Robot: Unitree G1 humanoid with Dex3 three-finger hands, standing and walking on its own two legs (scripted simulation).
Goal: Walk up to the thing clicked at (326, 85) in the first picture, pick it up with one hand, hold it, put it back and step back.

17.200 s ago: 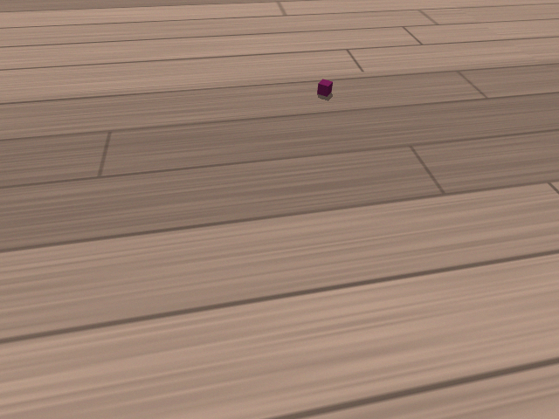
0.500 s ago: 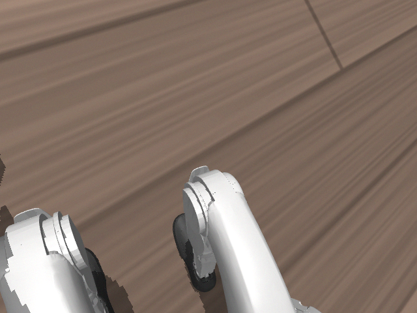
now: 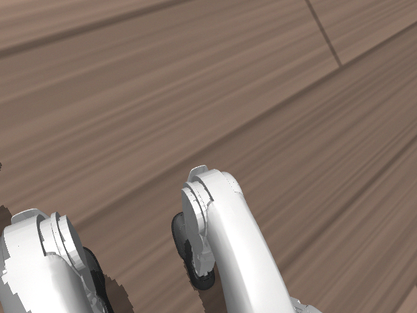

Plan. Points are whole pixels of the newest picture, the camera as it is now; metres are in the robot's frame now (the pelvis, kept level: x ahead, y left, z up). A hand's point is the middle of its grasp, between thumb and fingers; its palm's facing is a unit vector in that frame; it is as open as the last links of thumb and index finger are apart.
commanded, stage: rise first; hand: left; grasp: from above
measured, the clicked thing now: out of the picture +0.44 +0.36 -0.29
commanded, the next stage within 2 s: approach in 0.48 s
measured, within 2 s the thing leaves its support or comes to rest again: neither
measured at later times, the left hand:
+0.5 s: hand out of the picture +0.42 +0.38 -0.18, palm faces +0.01 -0.44 -0.90, open 14.3 cm
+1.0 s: hand out of the picture +0.47 +0.33 -0.19, palm faces +0.00 -0.46 -0.89, open 14.4 cm
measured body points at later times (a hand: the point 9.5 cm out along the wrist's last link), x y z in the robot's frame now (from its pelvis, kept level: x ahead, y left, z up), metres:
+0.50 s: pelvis +0.00 +0.00 +0.00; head +0.27 +0.09 +0.35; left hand +0.42 +0.40 -0.13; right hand +0.01 -0.26 -0.08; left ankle +0.08 +0.14 -0.30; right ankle +0.11 -0.11 -0.30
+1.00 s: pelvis +0.00 +0.00 +0.00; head +0.28 +0.08 +0.34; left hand +0.47 +0.35 -0.14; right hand -0.01 -0.26 -0.06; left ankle +0.08 +0.14 -0.30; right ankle +0.11 -0.11 -0.30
